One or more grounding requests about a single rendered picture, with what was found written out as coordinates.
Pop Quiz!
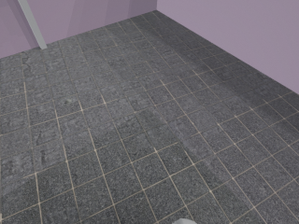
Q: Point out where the panel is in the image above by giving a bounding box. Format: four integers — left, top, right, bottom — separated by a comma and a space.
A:
18, 0, 48, 49

